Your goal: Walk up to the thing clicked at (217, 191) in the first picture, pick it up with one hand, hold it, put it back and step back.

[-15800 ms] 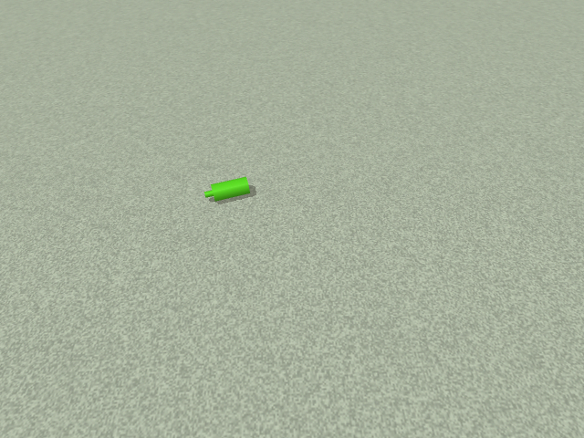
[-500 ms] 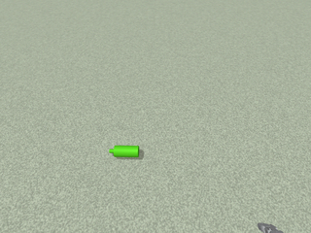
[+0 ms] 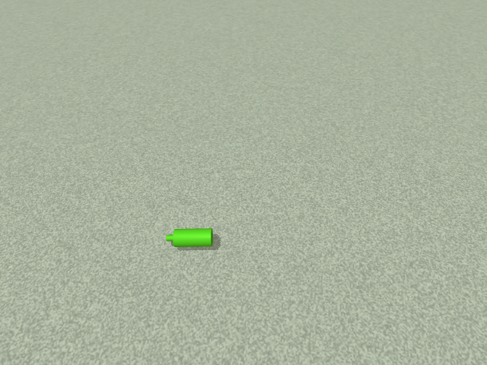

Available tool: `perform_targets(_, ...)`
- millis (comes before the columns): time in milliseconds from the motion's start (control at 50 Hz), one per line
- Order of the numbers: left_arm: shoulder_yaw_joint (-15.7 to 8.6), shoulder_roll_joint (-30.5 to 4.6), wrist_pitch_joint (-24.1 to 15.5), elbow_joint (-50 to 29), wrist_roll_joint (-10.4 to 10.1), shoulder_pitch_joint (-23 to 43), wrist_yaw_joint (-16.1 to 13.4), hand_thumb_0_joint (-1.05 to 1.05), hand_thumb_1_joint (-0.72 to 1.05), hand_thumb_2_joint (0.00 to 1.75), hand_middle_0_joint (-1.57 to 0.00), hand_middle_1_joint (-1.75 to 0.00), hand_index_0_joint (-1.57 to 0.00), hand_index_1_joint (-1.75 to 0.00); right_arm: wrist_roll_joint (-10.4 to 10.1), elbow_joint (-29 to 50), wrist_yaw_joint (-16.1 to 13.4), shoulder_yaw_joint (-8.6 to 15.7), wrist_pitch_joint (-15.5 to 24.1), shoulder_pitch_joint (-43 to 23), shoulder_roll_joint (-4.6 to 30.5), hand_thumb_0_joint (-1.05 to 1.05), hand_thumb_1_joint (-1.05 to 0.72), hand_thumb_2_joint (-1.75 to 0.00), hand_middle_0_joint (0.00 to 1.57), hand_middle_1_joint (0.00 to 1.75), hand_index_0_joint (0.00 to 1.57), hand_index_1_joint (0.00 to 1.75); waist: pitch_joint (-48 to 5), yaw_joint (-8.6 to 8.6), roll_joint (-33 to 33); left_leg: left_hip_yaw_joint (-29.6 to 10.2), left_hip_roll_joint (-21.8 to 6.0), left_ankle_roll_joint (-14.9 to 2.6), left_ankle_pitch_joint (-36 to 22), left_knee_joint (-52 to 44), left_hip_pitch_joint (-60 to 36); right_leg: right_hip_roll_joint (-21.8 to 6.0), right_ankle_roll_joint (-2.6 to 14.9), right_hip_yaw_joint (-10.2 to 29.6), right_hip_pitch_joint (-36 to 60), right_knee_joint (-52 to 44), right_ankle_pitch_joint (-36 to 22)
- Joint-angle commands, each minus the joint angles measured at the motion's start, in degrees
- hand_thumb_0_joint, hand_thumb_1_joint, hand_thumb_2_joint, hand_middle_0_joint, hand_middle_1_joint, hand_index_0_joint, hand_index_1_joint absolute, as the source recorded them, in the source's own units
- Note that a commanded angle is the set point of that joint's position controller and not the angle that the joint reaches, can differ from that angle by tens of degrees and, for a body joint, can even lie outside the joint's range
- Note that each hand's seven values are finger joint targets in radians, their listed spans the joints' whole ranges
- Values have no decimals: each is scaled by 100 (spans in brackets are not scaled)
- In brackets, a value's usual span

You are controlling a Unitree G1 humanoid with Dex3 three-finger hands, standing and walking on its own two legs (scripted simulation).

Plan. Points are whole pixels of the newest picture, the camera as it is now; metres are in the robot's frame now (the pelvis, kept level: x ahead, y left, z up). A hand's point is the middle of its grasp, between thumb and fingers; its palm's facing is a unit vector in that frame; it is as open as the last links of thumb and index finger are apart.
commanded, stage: stand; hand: left
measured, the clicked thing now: (189, 237) +0.76 +0.28 -0.74
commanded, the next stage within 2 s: walk up in 0.34 s
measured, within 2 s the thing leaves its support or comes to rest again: neither
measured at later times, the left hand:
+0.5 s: hand out of the picture +0.07 +0.28 -0.15, palm faces +0.04 -0.94 -0.35, open 7.3 cm
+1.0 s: hand (94, 333) +0.22 +0.32 -0.15, palm faces -0.05 -0.93 -0.35, open 7.4 cm
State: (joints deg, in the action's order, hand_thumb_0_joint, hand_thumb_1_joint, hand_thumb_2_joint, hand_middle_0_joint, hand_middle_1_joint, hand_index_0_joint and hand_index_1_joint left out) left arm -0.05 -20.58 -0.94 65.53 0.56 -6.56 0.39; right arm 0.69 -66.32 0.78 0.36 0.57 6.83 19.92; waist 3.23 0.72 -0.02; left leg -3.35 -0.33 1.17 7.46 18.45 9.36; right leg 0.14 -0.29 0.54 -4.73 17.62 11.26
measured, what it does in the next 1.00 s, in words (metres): walks ahead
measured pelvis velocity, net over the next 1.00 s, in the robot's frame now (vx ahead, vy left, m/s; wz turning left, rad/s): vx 0.16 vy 0.04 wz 0.02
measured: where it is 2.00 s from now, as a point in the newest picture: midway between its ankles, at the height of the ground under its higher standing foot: (246, 346)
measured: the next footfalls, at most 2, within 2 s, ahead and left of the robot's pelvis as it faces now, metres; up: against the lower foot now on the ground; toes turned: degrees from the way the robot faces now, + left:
right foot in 1.06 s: +0.33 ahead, -0.10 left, +0.00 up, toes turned +1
left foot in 1.40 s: +0.37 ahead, +0.15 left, +0.00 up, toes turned +3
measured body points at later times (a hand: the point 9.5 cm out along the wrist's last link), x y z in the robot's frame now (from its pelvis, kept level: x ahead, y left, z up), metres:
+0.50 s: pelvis +0.02 +0.01 -0.01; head +0.03 +0.01 +0.44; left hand +0.07 +0.33 -0.13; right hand +0.09 -0.31 -0.13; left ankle +0.04 +0.13 -0.73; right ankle -0.02 -0.12 -0.75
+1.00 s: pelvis +0.16 +0.04 -0.01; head +0.18 +0.04 +0.44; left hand +0.22 +0.37 -0.13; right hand +0.20 -0.28 -0.12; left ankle +0.12 +0.16 -0.75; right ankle +0.29 -0.11 -0.72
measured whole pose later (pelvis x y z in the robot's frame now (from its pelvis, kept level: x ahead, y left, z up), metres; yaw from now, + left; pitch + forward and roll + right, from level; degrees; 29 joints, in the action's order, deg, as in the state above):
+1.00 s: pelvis +0.16 +0.04 -0.01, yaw +1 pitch -3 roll +1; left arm -3.8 -24.3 -1.0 52.7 1.5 -16.3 4.7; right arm 1.0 -49.8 3.0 3.5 3.9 20.7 22.0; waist 4.5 1.7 -1.7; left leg 3.1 0.1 -1.1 17.3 23.9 3.4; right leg -4.8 0.8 0.5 -25.1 37.2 12.0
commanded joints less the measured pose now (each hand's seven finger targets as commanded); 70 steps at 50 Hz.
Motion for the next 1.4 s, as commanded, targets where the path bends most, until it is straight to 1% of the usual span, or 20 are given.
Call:
perform_targets(0,-209,-1204,-149,-362,-21,283,-67,0,90,90,-20,-30,-20,-30,-17,388,-80,203,149,-276,1221,0,-90,-90,20,30,20,30,-444,-56,29,-479,-616,-191,-443,-221,-165,-733,137,536,-57,-343,-356)
perform_targets(300,-197,-1222,-92,-346,-29,208,-73,0,90,90,-20,-30,-20,-30,-41,360,-108,155,124,-216,1244,0,-90,-90,20,30,20,30,-206,-36,60,-461,-612,-197,-164,-297,-227,-699,137,526,-308,-347,-87)
perform_targets(340,-564,-1575,-151,-576,112,-299,72,0,90,90,-20,-30,-20,-30,104,681,77,524,151,203,1634,0,-90,-90,20,30,20,30,-399,-143,97,-635,-391,-645,3215,183,561,-490,520,628,6,175,2865)
perform_targets(420,-832,-1897,-296,-796,171,-1032,36,0,90,90,-20,-30,-20,-30,166,1318,106,518,208,-639,1226,0,-90,-90,20,30,20,30,683,-732,-722,-74,-131,-262,1692,2527,3265,-2146,1444,2495,1200,-1021,1581)
perform_targets(500,-808,-1815,-318,-1315,184,-245,95,0,90,90,-20,-30,-20,-30,86,1403,249,613,267,74,1295,0,-90,-90,20,30,20,30,290,-181,-940,33,-499,-228,1597,1928,1711,-1669,1259,1288,241,-766,1174)
perform_targets(580,-644,-1469,-237,-1582,86,-243,176,0,90,90,-20,-30,-20,-30,181,1150,199,831,344,1296,1361,0,-90,-90,20,30,20,30,-79,443,-265,677,104,-215,290,831,-1036,-797,742,5,-1498,1355,-193)
perform_targets(600,-552,-1120,-208,-1617,55,-663,198,0,90,90,-20,-30,-20,-30,218,1119,138,992,368,1788,1770,0,-90,-90,20,30,20,30,-408,610,1038,-357,-485,-518,1534,207,-1781,-245,515,-365,-2272,2983,454)
perform_targets(620,-540,-967,-206,-1675,-3,-747,169,0,90,90,-20,-30,-20,-30,259,1236,124,1056,415,2050,2331,0,-90,-90,20,30,20,30,-457,642,1863,-3326,-1941,-1094,2963,-871,-1612,572,358,123,-3123,4208,2218)
perform_targets(640,-637,-1562,-170,-1613,36,-661,96,0,90,90,-20,-30,-20,-30,84,1434,128,1053,412,1598,2362,0,-90,-90,20,30,20,30,-258,465,881,-3578,-2209,-1471,3497,-945,-792,98,433,879,-2783,4635,2229)
perform_targets(740,-608,-1572,-152,-1323,12,-1387,202,0,90,90,-20,-30,-20,-30,16,1845,63,775,490,1039,1703,0,-90,-90,20,30,20,30,145,24,746,-1177,-1441,-1138,1398,-763,-162,-337,178,612,-2538,4029,755)
perform_targets(940,-664,-1312,-211,-1834,76,-645,397,0,90,90,-20,-30,-20,-30,-15,2212,120,793,476,1223,1828,0,-90,-90,20,30,20,30,428,112,777,-380,-1297,-1220,1269,-554,368,-459,128,-135,-1707,1817,-124)
perform_targets(1020,-772,-1362,-344,-1653,69,-1489,279,0,90,90,-20,-30,-20,-30,-12,2369,85,680,411,1139,1590,0,-90,-90,20,30,20,30,-179,-407,178,33,-1023,-937,-570,1317,484,-143,284,-334,-117,1065,-139)
perform_targets(1040,-871,-1594,-408,-1590,94,-1945,208,0,90,90,-20,-30,-20,-30,-34,2376,79,570,405,1427,1303,0,-90,-90,20,30,20,30,-594,-595,-641,407,-582,-754,-569,2754,773,-313,434,7,661,646,253)
perform_targets(1060,-957,-2040,-452,-1710,125,-2025,117,0,90,90,-20,-30,-20,-30,-75,2501,50,403,402,1718,828,0,-90,-90,20,30,20,30,-686,-480,-1936,648,115,-380,1543,4170,1941,-1869,913,2375,1118,136,72)
perform_targets(1080,-937,-2176,-410,-1810,19,-1815,125,0,90,90,-20,-30,-20,-30,-70,2344,-35,545,324,1614,1399,0,-90,-90,20,30,20,30,-409,-508,-1302,265,230,-375,2513,4809,2339,-2447,1634,3364,621,-145,250)
perform_targets(1100,-896,-2040,-389,-1899,-58,-1669,108,0,90,90,-20,-30,-20,-30,-65,2232,-67,597,305,1587,1551,0,-90,-90,20,30,20,30,-137,-408,-732,-163,64,-355,2447,5079,2292,-2422,1797,3043,139,-51,-116)
perform_targets(1180,-715,-1657,-378,-2105,-26,-1067,21,0,90,90,-20,-30,-20,-30,-104,2007,10,551,244,1824,1347,0,-90,-90,20,30,20,30,-61,-82,-870,11,-201,-234,1770,4013,1669,-1532,1428,1048,-698,211,-1211)
perform_targets(1300,-540,-1582,-256,-2202,-9,-581,-63,0,90,90,-20,-30,-20,-30,-16,1831,-50,526,163,1524,1073,0,-90,-90,20,30,20,30,-475,20,-821,473,-123,-172,645,1862,299,-1471,1201,490,-1340,1146,-2406)
perform_targets(1340,-441,-1405,-157,-2186,-99,-441,-77,0,90,90,-20,-30,-20,-30,15,1772,-96,580,201,1423,1217,0,-90,-90,20,30,20,30,-467,118,-411,373,-87,-280,-320,1248,-221,-1220,835,422,-1795,1586,-1429)
perform_targets(1380,-351,-1057,-48,-2145,-187,-695,-76,0,90,90,-20,-30,-20,-30,86,1977,-136,634,263,938,1785,0,-90,-90,20,30,20,30,-572,-142,719,-1629,-1539,-847,-821,393,18,-288,248,11,-1932,2402,470)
